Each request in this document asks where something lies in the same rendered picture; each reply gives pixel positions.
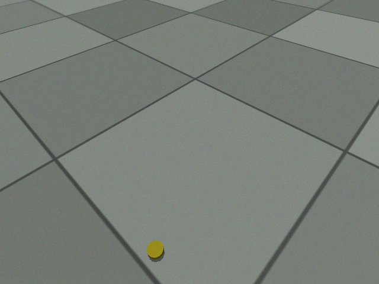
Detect tin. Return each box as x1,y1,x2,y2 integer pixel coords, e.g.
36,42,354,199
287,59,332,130
147,241,164,260

